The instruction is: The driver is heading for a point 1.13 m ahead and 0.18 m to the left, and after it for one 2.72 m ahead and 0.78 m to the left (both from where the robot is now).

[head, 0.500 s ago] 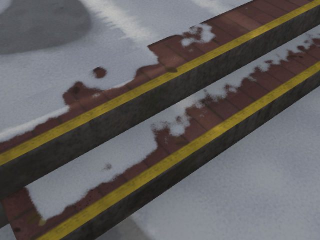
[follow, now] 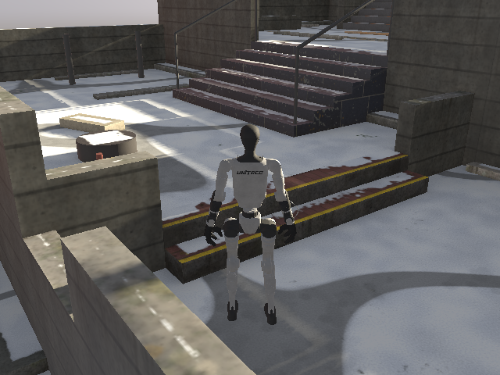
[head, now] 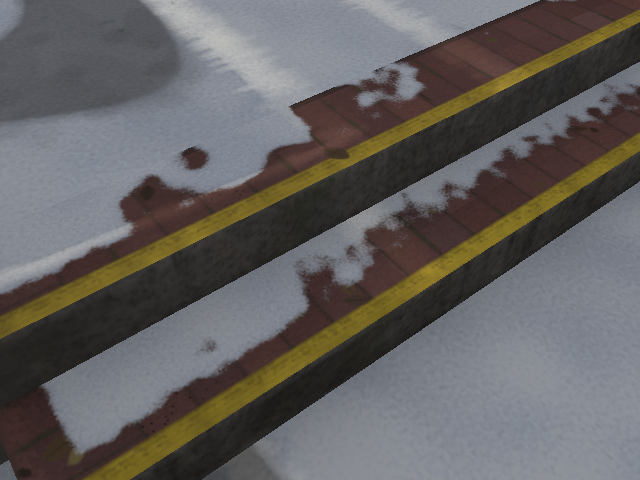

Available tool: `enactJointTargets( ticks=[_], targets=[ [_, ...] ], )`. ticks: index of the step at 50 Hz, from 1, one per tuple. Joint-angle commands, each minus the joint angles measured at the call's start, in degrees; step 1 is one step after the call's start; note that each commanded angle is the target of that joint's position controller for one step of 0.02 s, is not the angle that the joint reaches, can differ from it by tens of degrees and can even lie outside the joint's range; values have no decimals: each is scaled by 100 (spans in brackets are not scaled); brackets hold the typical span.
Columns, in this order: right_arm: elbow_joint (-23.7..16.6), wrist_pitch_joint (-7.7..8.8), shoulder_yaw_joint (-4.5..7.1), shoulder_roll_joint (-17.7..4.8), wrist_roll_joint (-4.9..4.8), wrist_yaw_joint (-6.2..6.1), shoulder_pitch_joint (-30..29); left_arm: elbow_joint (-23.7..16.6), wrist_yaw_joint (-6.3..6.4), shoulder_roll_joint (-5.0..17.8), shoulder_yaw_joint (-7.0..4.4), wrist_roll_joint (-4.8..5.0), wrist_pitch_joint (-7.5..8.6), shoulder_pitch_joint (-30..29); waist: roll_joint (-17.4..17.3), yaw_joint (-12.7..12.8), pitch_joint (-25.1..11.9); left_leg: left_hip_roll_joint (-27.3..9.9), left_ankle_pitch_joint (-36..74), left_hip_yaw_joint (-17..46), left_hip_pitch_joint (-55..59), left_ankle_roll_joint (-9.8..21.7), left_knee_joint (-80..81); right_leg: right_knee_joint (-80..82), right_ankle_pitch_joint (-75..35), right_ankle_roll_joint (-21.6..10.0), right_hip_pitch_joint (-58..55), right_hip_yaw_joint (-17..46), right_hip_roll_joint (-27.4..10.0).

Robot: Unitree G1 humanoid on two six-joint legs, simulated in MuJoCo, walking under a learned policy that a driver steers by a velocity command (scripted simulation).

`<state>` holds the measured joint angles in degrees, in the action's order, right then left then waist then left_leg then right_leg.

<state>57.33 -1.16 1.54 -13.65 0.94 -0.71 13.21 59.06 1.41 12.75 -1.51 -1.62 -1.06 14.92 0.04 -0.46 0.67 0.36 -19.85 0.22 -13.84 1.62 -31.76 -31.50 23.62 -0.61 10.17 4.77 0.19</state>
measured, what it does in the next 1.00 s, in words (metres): walks ahead, turning left: left foot, then right foot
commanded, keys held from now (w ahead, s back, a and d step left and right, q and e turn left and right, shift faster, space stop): w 0.14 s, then w+q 0.52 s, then w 0.16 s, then w+e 0.18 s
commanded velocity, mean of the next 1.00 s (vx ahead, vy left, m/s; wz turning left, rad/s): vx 0.43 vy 0.00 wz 0.24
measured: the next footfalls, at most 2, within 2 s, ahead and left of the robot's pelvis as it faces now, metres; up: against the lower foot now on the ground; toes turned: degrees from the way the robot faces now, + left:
left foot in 0.52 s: +0.34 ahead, +0.14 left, +0.00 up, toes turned +11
right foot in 0.98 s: +0.54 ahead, +0.03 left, +0.00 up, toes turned +15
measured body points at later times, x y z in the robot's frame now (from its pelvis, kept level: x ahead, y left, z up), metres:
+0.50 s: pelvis +0.18 +0.02 -0.02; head +0.21 +0.03 +0.43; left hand +0.06 +0.27 -0.16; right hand +0.43 -0.18 -0.11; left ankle +0.30 +0.13 -0.73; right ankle -0.02 -0.14 -0.73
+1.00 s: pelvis +0.41 +0.08 +0.00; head +0.42 +0.07 +0.45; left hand +0.49 +0.34 -0.11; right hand +0.56 -0.15 -0.13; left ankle +0.31 +0.13 -0.72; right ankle +0.50 +0.02 -0.74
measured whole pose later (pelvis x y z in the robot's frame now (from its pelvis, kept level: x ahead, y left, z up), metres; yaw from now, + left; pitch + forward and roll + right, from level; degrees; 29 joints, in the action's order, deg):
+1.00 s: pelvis +0.41 +0.08 +0.00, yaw +16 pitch +1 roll +1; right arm 48.4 3.9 1.5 -14.2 1.4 -0.2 15.8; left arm 45.3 0.7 11.2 1.1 -2.3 4.8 9.6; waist 0.0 -0.6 -0.7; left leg 6.6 -20.4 1.9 -11.0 4.7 -37.2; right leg -28.4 9.4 -3.7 20.9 -2.8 1.6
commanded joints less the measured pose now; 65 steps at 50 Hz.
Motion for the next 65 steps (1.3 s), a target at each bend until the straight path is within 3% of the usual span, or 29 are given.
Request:
enactJointTargets(
  ticks=[1,3,4,6,7,9,10,12,15,19,22,25,26,27,28,29,31,35,40,41,46,48,49,50,51,52,54,61,65],
  targets=[
    [-126,46,205,-812,4,11,307,-286,-35,474,-72,-15,119,-131,-370,-137,703,-737,-2378,1377,77,607,1416,436,1058,-344,1252,58,29],
    [-26,99,294,-962,18,14,498,-293,-82,318,-39,-32,240,-72,-747,-107,443,-1143,-2382,1971,299,812,1847,-23,186,-298,1036,-359,202],
    [-137,272,329,-1170,-295,-99,247,-315,1,442,-102,402,413,-58,-851,41,495,-1273,-2171,2072,29,857,1849,-149,-5,-270,882,-464,137],
    [-260,411,271,-1003,-322,-114,-132,-142,7,352,-73,365,570,388,-692,338,550,-1024,-1894,1706,-780,717,1685,463,79,-447,-71,-318,57],
    [-435,467,211,-791,-312,-96,-548,39,3,470,-110,323,611,883,-288,563,629,-606,-1492,1076,-1279,478,1076,937,370,-609,-512,174,-173],
    [-827,721,80,-340,-285,-22,-1017,330,-24,1357,-366,350,665,1914,1636,859,720,178,-580,-229,-3176,15,-1436,2143,613,-1286,-2008,2601,-1732],
    [-869,797,146,-631,-319,19,-1149,307,-43,1121,-320,239,717,1958,1241,891,847,-50,-1116,191,-3887,56,-2505,2098,-223,-1464,-2229,2957,-2105],
    [-734,838,149,-575,-431,121,-716,219,-76,778,-237,137,771,1751,611,573,651,-266,-623,675,-4541,302,-3485,1866,-1515,-1240,-2709,2133,-2016],
    [-825,777,109,-386,-342,212,-797,44,-74,483,-120,136,662,1194,551,320,601,-446,291,510,-4109,271,-3025,2186,-2638,-790,-2102,649,-1588],
    [-1284,665,-80,-125,-170,351,-1561,-192,44,1035,-191,183,703,752,521,313,634,-319,1732,-357,-1716,-20,-1111,2768,-2469,-636,-116,-580,-1084],
    [-1527,587,16,-534,-219,334,-1588,-169,25,1288,-275,273,748,826,598,98,505,-75,1580,-479,-1237,264,-518,2182,-4356,-559,-688,-807,-1316],
    [-1132,516,372,-1168,-260,310,113,-383,45,1307,-276,184,601,711,574,-767,-655,438,1523,-590,794,749,-180,-461,-6428,-231,-779,-1159,-1195],
    [-997,415,534,-1531,-273,212,940,-567,49,1199,-210,62,624,784,-46,-1028,-1129,-240,1134,604,2333,1000,-155,-2208,-4643,-30,536,-1223,-938],
    [-1044,440,569,-2029,-157,226,1028,-866,-77,75,123,7,782,1356,-1824,-363,-2010,-1973,-237,4254,3766,2281,876,-4473,675,259,2666,-750,307],
    [-1010,505,450,-1469,-177,223,1096,-906,-151,780,-31,230,990,632,-1013,-770,-1926,-1873,-1111,4867,3580,2101,1711,-5034,760,56,3184,287,144],
    [-1076,585,403,-1330,-152,209,648,-1167,-175,1089,-120,430,1088,118,-833,-616,-897,-1720,-899,4042,2766,1781,1868,-4886,102,-126,3660,151,-123],
    [-1377,683,334,-1141,-98,218,-290,-1202,-33,1079,-143,183,1056,-51,177,-72,-289,-1281,1008,2789,946,1490,1952,-4126,-709,-165,2849,127,-573],
    [-1496,692,262,-971,-37,133,-530,-1374,14,824,-143,26,768,96,-166,379,-215,-770,3113,1330,-521,1473,2056,-3168,-1015,141,1879,-160,-610],
    [-1362,667,252,-986,-91,0,34,-1824,42,410,25,35,702,-1126,-298,-139,-303,-479,2874,841,-595,1134,1801,-729,-2624,440,1446,-522,-188],
    [-1094,594,233,-867,21,101,399,-1695,-94,201,156,-203,501,-776,-792,-47,-382,-451,3254,777,-269,893,1629,-820,-2475,372,1402,-742,-246],
    [-1186,596,196,-805,136,65,257,-1746,-60,587,81,-50,488,-647,-469,24,-655,-1007,5355,1046,792,841,855,-604,-1344,-141,1165,-799,-66],
    [-1222,572,151,-779,19,16,-10,-1467,-49,396,104,-42,646,332,-228,606,-891,-736,6149,658,1089,703,-540,798,-1860,-359,202,-776,65],
    [-1385,608,109,-661,-24,21,-183,-1259,-32,659,34,-92,679,936,143,764,-971,-405,4652,485,277,484,-1773,1213,-3087,-495,-704,173,-481],
    [-1483,632,-51,-37,78,45,492,-1213,-46,1219,-78,-74,635,882,1513,35,-942,411,-36,-124,-1266,138,-3211,958,-5998,-997,-1613,1798,-1813],
    [-1203,500,-28,-290,154,29,1030,-1189,-93,1298,-192,45,532,847,1171,5,-1181,443,-905,-7,-2124,30,-4335,1173,-4311,-1855,-1726,2717,-2079],
    [-1168,444,25,-518,322,34,731,-1265,-143,1146,-227,61,436,729,414,149,-708,254,-628,39,-2775,-61,-5461,1403,-2177,-1978,-1338,2680,-1847],
    [-1554,438,-8,-325,395,103,-73,-1220,-156,664,-105,11,322,487,127,103,-46,1,-189,22,-3622,-53,-6378,1703,-15,-1682,-348,2130,-1301],
    [-2745,244,-351,601,299,-71,-1420,-673,-60,605,-113,-33,478,1595,491,373,-129,-118,-638,-183,-6380,45,-9840,1520,59,-1805,-361,2317,-1078],
    [-3446,221,-468,743,325,-140,-2241,-441,25,513,-81,47,525,1753,271,332,275,-382,-1075,218,-7043,135,-9686,1584,137,-1443,-1,2300,-939]
  ],
)
Over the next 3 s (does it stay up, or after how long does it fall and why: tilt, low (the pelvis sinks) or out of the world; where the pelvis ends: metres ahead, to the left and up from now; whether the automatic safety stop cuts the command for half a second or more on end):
stays up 1.41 0.23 0.34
